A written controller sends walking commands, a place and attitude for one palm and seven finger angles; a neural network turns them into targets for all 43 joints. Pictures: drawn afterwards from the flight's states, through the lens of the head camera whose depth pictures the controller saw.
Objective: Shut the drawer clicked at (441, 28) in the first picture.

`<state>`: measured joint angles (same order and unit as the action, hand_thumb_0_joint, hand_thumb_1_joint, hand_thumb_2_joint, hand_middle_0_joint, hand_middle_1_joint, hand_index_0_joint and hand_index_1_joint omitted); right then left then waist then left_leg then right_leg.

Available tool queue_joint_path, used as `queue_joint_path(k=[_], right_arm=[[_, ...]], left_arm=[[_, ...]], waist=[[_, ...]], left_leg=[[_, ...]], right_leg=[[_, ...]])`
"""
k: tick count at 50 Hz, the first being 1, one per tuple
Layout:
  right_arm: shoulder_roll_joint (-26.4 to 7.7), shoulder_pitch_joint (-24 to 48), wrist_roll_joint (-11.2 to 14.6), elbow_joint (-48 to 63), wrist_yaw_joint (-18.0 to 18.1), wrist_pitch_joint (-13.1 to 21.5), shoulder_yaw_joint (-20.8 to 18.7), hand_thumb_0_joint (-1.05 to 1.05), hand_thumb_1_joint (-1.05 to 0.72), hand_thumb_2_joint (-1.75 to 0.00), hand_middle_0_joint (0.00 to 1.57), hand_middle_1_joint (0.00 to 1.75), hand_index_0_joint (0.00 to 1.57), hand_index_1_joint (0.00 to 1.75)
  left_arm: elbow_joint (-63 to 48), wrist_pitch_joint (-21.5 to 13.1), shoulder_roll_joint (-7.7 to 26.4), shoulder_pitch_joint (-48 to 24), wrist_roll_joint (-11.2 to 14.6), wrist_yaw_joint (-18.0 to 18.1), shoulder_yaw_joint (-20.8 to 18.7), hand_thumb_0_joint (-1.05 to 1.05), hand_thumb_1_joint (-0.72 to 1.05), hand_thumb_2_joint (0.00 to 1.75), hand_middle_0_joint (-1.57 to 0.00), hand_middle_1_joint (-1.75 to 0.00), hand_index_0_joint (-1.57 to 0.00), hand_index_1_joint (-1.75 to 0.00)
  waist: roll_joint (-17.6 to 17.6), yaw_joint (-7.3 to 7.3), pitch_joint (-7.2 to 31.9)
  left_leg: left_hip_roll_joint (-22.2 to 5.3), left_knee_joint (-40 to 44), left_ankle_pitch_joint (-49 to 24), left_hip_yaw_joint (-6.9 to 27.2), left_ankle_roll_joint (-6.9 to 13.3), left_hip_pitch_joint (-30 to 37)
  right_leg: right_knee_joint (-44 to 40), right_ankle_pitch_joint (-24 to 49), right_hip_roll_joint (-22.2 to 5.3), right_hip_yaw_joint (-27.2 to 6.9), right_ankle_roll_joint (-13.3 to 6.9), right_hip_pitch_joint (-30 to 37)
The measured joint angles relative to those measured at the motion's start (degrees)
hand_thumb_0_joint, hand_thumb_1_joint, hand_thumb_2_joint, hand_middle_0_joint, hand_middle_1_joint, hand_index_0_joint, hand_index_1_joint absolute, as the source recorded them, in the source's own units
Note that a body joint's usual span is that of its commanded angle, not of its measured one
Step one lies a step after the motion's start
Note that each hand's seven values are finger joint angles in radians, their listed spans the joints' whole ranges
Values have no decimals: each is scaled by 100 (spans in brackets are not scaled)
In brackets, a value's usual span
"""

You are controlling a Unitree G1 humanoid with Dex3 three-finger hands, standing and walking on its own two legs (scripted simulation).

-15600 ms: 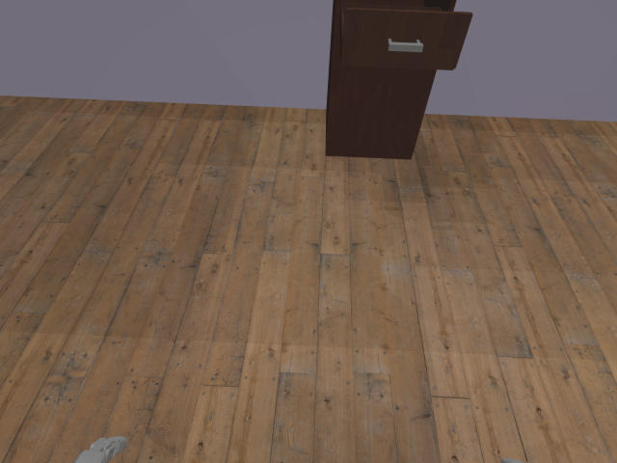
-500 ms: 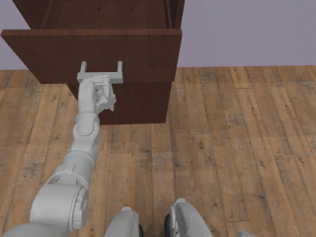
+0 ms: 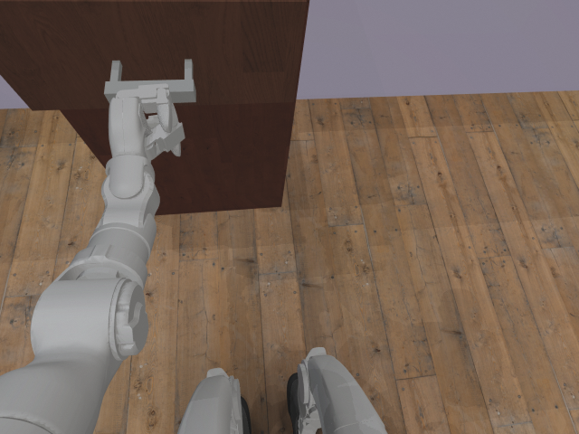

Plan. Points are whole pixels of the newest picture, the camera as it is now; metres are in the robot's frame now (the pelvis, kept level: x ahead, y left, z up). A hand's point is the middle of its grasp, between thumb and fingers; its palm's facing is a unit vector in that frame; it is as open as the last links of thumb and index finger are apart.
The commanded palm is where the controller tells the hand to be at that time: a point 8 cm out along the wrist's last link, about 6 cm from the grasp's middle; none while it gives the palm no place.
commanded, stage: push the drawer shut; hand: left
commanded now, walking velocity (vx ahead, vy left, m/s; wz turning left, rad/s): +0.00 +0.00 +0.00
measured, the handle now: (152, 80) +0.59 +0.12 +0.05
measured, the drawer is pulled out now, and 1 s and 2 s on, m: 0.09 0.00 0.00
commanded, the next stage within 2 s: pull the fist back off the drawer in 1.06 s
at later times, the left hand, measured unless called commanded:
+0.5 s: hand (178, 92) +0.58 +0.09 +0.04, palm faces +0.01 -1.00 -0.04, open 3.6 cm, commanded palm +0.58 +0.13 +0.05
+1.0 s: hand (177, 72) +0.62 +0.09 +0.04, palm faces +0.00 -1.00 -0.03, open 3.8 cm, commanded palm +0.64 +0.12 +0.05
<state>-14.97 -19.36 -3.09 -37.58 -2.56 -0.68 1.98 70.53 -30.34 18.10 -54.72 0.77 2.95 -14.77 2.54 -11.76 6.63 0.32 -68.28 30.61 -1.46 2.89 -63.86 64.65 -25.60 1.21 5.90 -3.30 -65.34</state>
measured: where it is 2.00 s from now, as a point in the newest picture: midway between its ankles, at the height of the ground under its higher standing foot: outside the picture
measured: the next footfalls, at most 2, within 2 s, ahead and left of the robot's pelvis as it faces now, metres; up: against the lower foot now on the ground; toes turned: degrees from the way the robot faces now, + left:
none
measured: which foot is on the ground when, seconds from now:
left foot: down 0.00-1.00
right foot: down 0.00-1.00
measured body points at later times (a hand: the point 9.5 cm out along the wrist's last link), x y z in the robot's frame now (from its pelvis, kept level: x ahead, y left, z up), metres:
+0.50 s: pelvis +0.01 +0.01 -0.01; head +0.19 +0.02 +0.40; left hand +0.57 +0.15 +0.04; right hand -0.05 -0.24 -0.11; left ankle +0.01 +0.09 -0.64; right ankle +0.04 -0.09 -0.64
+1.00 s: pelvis +0.00 +0.01 -0.02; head +0.21 +0.03 +0.38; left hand +0.61 +0.15 +0.04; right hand -0.08 -0.23 -0.11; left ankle +0.01 +0.09 -0.64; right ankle +0.04 -0.09 -0.64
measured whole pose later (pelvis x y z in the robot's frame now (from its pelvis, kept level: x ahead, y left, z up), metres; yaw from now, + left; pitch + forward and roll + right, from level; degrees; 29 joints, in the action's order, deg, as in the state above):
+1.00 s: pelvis +0.00 +0.01 -0.02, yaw -2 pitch +34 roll -6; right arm -14.4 -25.3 -5.3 -36.5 -4.4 -2.0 5.1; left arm 81.8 -23.1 33.0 -76.2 -7.1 1.7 -21.4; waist 3.8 -20.0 5.9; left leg -1.2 -73.8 32.1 0.5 3.3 -75.6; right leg 66.5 -25.2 2.7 7.9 -3.0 -75.3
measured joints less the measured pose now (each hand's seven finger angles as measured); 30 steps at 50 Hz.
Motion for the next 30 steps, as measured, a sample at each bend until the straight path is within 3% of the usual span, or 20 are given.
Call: queue_joint_path(k=[30], right_arm=[[21,-423,-177,49,-163,-131,149,0,-90,-90,20,30,20,30]], left_arm=[[731,435,896,-1266,-429,-22,-517,8,81,89,-140,-160,-149,-160]], waist=[[118,-528,-30]], left_leg=[[-111,-254,113,80,41,-617]], right_leg=[[28,19,112,76,43,-523]])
